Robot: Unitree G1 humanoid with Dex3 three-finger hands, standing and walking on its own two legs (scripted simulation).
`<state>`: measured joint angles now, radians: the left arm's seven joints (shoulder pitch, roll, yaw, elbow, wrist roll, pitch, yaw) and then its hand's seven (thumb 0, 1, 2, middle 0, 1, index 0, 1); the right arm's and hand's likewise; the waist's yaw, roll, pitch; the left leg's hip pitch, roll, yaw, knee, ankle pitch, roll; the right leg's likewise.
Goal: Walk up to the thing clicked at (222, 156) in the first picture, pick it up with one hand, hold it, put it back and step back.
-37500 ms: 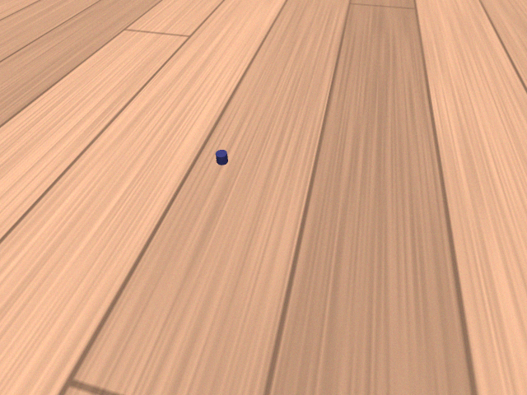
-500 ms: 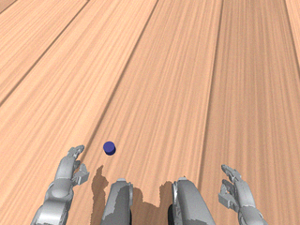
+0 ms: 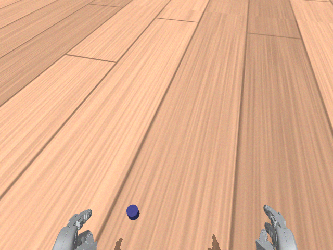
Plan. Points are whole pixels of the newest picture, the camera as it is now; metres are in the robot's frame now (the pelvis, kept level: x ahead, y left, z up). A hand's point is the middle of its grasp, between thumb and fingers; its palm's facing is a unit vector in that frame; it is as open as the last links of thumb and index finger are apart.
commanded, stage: home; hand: left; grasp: from above
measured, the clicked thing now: (133, 212) +0.45 +0.20 -0.68
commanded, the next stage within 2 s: stand in 1.96 s
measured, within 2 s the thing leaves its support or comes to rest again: neither
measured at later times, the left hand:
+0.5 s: hand (97, 248) +0.16 +0.17 -0.04, palm faces +0.05 -0.98 -0.20, open 7.4 cm
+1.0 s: hand out of the picture +0.15 +0.18 -0.04, palm faces +0.04 -0.98 -0.20, open 7.4 cm
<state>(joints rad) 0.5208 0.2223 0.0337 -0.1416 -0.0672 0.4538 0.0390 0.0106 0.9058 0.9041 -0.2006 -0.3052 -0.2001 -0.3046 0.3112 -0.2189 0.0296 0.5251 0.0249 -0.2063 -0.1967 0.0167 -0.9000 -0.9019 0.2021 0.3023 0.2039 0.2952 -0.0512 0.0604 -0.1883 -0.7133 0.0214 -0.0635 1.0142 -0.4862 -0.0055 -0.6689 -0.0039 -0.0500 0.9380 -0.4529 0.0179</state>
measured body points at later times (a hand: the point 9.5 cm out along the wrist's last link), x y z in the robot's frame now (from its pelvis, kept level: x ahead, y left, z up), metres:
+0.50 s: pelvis +0.00 -0.01 +0.00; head +0.02 +0.00 +0.45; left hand +0.16 +0.23 -0.03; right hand +0.16 -0.25 -0.06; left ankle +0.01 +0.12 -0.68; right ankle +0.01 -0.14 -0.68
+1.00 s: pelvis -0.01 +0.00 +0.00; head +0.01 +0.00 +0.45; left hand +0.15 +0.23 -0.03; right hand +0.15 -0.25 -0.06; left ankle +0.01 +0.12 -0.68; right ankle +0.01 -0.14 -0.68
